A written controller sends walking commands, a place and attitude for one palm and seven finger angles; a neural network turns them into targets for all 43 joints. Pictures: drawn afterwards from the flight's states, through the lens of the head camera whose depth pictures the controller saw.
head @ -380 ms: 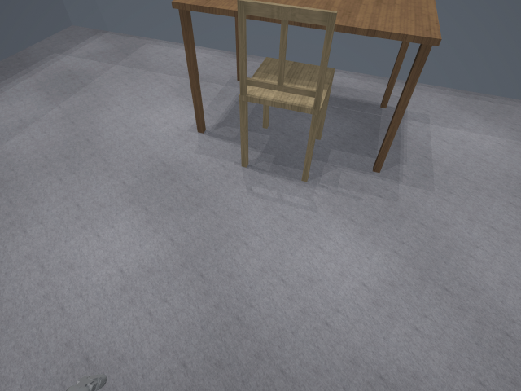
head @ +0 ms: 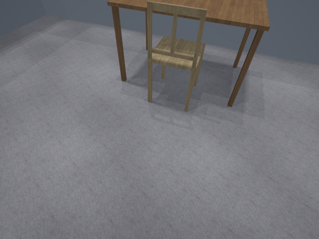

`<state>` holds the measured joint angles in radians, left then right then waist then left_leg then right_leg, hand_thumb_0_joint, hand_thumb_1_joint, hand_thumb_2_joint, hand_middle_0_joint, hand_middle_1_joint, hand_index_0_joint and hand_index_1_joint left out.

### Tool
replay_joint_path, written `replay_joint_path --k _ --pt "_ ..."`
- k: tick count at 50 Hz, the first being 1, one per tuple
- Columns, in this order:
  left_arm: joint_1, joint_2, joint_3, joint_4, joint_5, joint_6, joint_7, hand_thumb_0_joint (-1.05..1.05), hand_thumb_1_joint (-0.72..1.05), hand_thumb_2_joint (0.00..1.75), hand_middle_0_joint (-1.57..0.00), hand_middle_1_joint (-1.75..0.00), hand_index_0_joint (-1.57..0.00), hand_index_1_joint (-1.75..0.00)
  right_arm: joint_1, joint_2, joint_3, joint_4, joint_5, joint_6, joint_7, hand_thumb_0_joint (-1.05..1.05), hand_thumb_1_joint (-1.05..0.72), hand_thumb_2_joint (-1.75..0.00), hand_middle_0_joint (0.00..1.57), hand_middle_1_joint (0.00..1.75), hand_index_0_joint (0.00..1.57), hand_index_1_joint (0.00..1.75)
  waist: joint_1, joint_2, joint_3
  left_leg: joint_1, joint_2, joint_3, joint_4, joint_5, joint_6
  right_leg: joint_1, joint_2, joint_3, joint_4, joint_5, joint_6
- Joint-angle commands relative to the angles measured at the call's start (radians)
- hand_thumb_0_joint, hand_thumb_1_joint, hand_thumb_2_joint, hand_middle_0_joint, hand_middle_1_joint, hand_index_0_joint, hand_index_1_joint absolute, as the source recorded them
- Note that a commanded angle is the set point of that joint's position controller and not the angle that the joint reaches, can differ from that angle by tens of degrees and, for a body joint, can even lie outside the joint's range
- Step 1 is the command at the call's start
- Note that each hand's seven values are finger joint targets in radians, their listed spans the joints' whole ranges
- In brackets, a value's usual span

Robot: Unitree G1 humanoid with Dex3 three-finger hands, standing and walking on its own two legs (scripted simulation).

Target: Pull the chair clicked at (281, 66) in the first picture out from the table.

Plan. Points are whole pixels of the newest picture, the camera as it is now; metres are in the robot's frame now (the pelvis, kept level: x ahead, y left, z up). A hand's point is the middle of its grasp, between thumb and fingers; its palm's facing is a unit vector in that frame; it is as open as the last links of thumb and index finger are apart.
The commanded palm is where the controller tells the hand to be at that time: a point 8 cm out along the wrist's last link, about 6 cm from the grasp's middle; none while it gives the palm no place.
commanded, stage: stand and wait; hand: left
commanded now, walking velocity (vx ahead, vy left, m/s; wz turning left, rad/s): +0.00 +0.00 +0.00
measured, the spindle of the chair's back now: (173, 34) +1.37 -0.02 -0.10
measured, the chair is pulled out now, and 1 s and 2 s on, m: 0.00 0.00 0.00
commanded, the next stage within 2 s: look at it before walking up in 0.48 s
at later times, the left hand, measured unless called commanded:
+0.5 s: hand out of the picture +0.06 +0.24 -0.15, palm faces -0.03 -0.94 -0.33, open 7.4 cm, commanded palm none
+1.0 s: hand out of the picture +0.07 +0.24 -0.15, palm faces -0.03 -0.95 -0.32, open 7.4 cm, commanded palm none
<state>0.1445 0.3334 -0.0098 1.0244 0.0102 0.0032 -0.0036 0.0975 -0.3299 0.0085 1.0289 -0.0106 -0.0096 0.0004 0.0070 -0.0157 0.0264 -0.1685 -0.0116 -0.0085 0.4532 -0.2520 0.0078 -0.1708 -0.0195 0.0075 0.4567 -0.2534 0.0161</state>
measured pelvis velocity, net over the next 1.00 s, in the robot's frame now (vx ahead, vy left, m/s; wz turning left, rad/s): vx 0.00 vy -0.01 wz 0.00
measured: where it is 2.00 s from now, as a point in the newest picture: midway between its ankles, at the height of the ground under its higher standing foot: outside the picture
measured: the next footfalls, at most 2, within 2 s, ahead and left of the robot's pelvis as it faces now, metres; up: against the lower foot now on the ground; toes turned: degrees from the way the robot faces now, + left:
left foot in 1.50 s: +0.11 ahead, +0.14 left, +0.00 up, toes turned +14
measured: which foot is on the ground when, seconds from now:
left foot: down 0.00-1.00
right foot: down 0.00-1.00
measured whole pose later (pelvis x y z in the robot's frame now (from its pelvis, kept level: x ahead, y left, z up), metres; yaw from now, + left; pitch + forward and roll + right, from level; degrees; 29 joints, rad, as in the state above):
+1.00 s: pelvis +0.00 -0.01 +0.00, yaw +0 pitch -2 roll +0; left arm 0.13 0.34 -0.01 1.08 0.01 0.00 0.00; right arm 0.10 -0.34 0.01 1.11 0.00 -0.01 0.00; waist 0.00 -0.01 0.04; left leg -0.14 0.00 -0.01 0.38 -0.21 -0.01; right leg -0.15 -0.01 0.01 0.39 -0.21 0.00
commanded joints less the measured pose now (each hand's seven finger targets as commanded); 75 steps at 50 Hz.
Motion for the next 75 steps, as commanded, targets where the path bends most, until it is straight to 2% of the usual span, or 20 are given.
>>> replay_joint_path --k 1,8,18,26,33,45,58,59,60,61,63,64,65,66,67,69,71,73,74,75 --pt "-0.056 0.207 0.045 -0.063 -0.001 -0.024 0.016 0.00 0.90 0.90 -0.20 -0.30 -0.20 -0.30 -0.060 -0.206 -0.052 -0.057 -0.001 -0.021 -0.013 0.00 -0.90 -0.90 0.20 0.30 0.20 0.30 -0.007 0.016 -0.074 0.017 0.114 -0.093 -0.080 0.178 0.032 0.013 -0.098 0.085 -0.083 0.155 -0.046" --pt "-0.048 0.208 0.043 -0.033 -0.002 -0.025 0.016 0.00 0.90 0.90 -0.20 -0.30 -0.20 -0.30 -0.045 -0.209 -0.048 -0.023 0.001 -0.022 -0.012 0.00 -0.90 -0.90 0.20 0.30 0.20 0.30 -0.005 0.009 -0.070 0.011 0.118 -0.095 -0.097 0.166 0.030 0.028 -0.102 0.088 -0.100 0.146 -0.046" --pt "-0.049 0.209 0.040 -0.010 -0.001 -0.022 0.014 0.00 0.90 0.90 -0.20 -0.30 -0.20 -0.30 -0.032 -0.212 -0.045 0.009 0.001 -0.019 -0.008 0.00 -0.90 -0.90 0.20 0.30 0.20 0.30 -0.004 0.013 -0.029 -0.015 0.117 -0.108 -0.132 0.075 0.027 -0.002 -0.097 0.104 -0.134 0.028 -0.044" --pt "-0.050 0.209 0.041 -0.007 0.000 -0.026 0.015 0.00 0.90 0.90 -0.20 -0.30 -0.20 -0.30 -0.028 -0.212 -0.046 0.017 0.002 -0.021 -0.008 0.00 -0.90 -0.90 0.20 0.30 0.20 0.30 -0.004 -0.002 -0.042 0.002 0.121 -0.105 -0.126 0.117 0.025 0.000 -0.100 0.104 -0.132 0.073 -0.046" --pt "-0.050 0.208 0.040 -0.005 -0.001 -0.027 0.015 0.00 0.90 0.90 -0.20 -0.30 -0.20 -0.30 -0.027 -0.212 -0.045 0.020 0.003 -0.025 -0.009 0.00 -0.90 -0.90 0.20 0.30 0.20 0.30 -0.005 0.020 -0.079 0.025 0.127 -0.099 -0.122 0.175 0.023 0.030 -0.102 0.094 -0.117 0.146 -0.044" --pt "-0.054 0.208 0.040 -0.001 0.001 -0.026 0.015 0.00 0.90 0.90 -0.20 -0.30 -0.20 -0.30 -0.040 -0.210 -0.043 0.018 0.003 -0.021 -0.010 0.00 -0.90 -0.90 0.20 0.30 0.20 0.30 -0.005 0.013 -0.047 0.029 0.125 -0.098 -0.134 0.167 0.020 0.017 -0.100 0.095 -0.133 0.141 -0.043" --pt "-0.049 0.210 0.041 0.002 -0.001 -0.028 0.016 0.00 0.90 0.90 -0.20 -0.30 -0.20 -0.30 -0.042 -0.213 -0.040 0.021 0.005 -0.024 -0.013 0.00 -0.90 -0.90 0.20 0.30 0.20 0.30 -0.004 0.013 -0.079 0.059 0.131 -0.095 -0.130 0.245 0.019 0.053 -0.104 0.088 -0.124 0.227 -0.043" --pt "-0.012 0.137 0.027 0.019 -0.002 -0.020 0.019 0.00 0.90 0.90 -0.20 -0.30 -0.20 -0.30 -0.013 -0.140 -0.023 0.035 0.001 -0.015 -0.010 0.00 -0.90 -0.90 0.20 0.30 0.20 0.30 -0.003 0.007 -0.098 0.057 0.126 -0.084 -0.119 0.206 0.011 0.066 -0.106 0.075 -0.124 0.180 -0.031" --pt "0.023 0.092 0.017 0.032 0.001 -0.009 0.021 0.00 0.90 0.90 -0.20 -0.30 -0.20 -0.30 0.019 -0.088 -0.012 0.046 -0.003 -0.003 -0.006 0.00 -0.90 -0.90 0.20 0.30 0.20 0.30 -0.001 0.006 -0.081 0.032 0.113 -0.077 -0.106 0.109 0.005 0.058 -0.101 0.074 -0.119 0.054 -0.024" --pt "0.046 0.094 0.019 0.035 0.005 -0.002 0.018 0.00 0.90 0.90 -0.20 -0.30 -0.20 -0.30 0.041 -0.084 -0.011 0.046 -0.006 0.004 -0.003 0.00 -0.90 -0.90 0.20 0.30 0.20 0.30 0.004 -0.008 -0.065 -0.009 0.100 -0.075 -0.086 0.007 0.009 0.053 -0.100 0.081 -0.124 -0.079 -0.027" --pt "0.085 0.124 0.035 0.031 0.011 0.006 0.010 0.00 0.90 0.90 -0.20 -0.30 -0.20 -0.30 0.039 -0.077 -0.015 0.031 -0.013 0.013 0.002 0.00 -0.90 -0.90 0.20 0.30 0.20 0.30 0.024 -0.071 0.024 -0.164 0.053 -0.054 -0.020 -0.181 0.009 0.049 -0.133 0.144 -0.183 -0.309 -0.053" --pt "0.113 0.148 0.047 0.027 0.013 0.007 0.010 0.00 0.90 0.90 -0.20 -0.30 -0.20 -0.30 0.043 -0.067 -0.016 0.016 -0.014 0.016 0.003 0.00 -0.90 -0.90 0.20 0.30 0.20 0.30 0.036 -0.141 0.047 -0.243 0.025 -0.009 0.071 -0.217 0.003 0.068 -0.190 0.208 -0.235 -0.405 -0.084" --pt "0.148 0.168 0.060 0.020 0.015 0.005 0.012 0.00 0.90 0.90 -0.20 -0.30 -0.20 -0.30 0.033 -0.060 -0.022 -0.001 -0.014 0.017 0.003 0.00 -0.90 -0.90 0.20 0.30 0.20 0.30 0.050 -0.202 0.068 -0.301 0.022 0.029 0.185 -0.222 -0.001 0.069 -0.264 0.288 -0.294 -0.468 -0.125" --pt "0.174 0.176 0.066 0.014 0.016 0.001 0.015 0.00 0.90 0.90 -0.20 -0.30 -0.20 -0.30 0.012 -0.073 -0.030 -0.026 -0.014 0.017 0.007 0.00 -0.90 -0.90 0.20 0.30 0.20 0.30 0.062 -0.207 0.090 -0.359 0.043 0.026 0.301 -0.257 0.002 0.069 -0.322 0.340 -0.330 -0.486 -0.166" --pt "0.174 0.168 0.070 0.009 0.019 -0.013 0.016 0.00 0.90 0.90 -0.20 -0.30 -0.20 -0.30 0.004 -0.070 -0.038 -0.040 -0.012 0.009 0.011 0.00 -0.90 -0.90 0.20 0.30 0.20 0.30 0.054 -0.170 0.116 -0.399 0.070 0.013 0.369 -0.246 0.005 0.069 -0.353 0.345 -0.333 -0.421 -0.192" --pt "0.161 0.150 0.075 -0.003 0.022 -0.033 0.016 0.00 0.90 0.90 -0.20 -0.30 -0.20 -0.30 0.025 -0.040 -0.042 -0.050 -0.006 -0.003 0.022 0.00 -0.90 -0.90 0.20 0.30 0.20 0.30 0.030 -0.107 0.100 -0.390 0.099 0.020 0.363 -0.220 0.006 0.098 -0.349 0.243 -0.283 -0.226 -0.198" --pt "0.149 0.136 0.076 -0.009 0.023 -0.039 0.012 0.00 0.90 0.90 -0.20 -0.30 -0.20 -0.30 0.072 -0.001 -0.042 -0.049 -0.001 -0.009 0.030 0.00 -0.90 -0.90 0.20 0.30 0.20 0.30 0.005 -0.100 0.080 -0.288 0.088 0.071 0.250 -0.186 0.003 0.061 -0.314 0.115 -0.228 -0.126 -0.168" --pt "0.138 0.113 0.075 -0.007 0.017 -0.035 0.011 0.00 0.90 0.90 -0.20 -0.30 -0.20 -0.30 0.174 0.025 -0.043 -0.021 -0.003 -0.013 0.029 0.00 -0.90 -0.90 0.20 0.30 0.20 0.30 -0.037 -0.087 0.067 -0.088 0.050 0.136 0.128 -0.062 0.003 -0.064 -0.257 0.002 -0.160 -0.149 -0.118" --pt "0.140 0.093 0.073 -0.007 0.012 -0.031 0.009 0.00 0.90 0.90 -0.20 -0.30 -0.20 -0.30 0.262 0.012 -0.050 0.007 -0.004 -0.017 0.024 0.00 -0.90 -0.90 0.20 0.30 0.20 0.30 -0.069 -0.029 0.041 0.060 0.037 0.140 0.065 -0.035 0.004 -0.150 -0.217 -0.059 -0.062 -0.175 -0.089" --pt "0.139 0.041 0.065 -0.018 0.007 -0.028 0.003 0.00 0.90 0.90 -0.20 -0.30 -0.20 -0.30 0.392 -0.049 -0.070 0.044 -0.009 -0.025 0.015 0.00 -0.90 -0.90 0.20 0.30 0.20 0.30 -0.119 0.163 0.000 0.178 0.118 -0.037 -0.053 -0.167 0.038 -0.243 -0.135 -0.135 0.206 -0.153 -0.047"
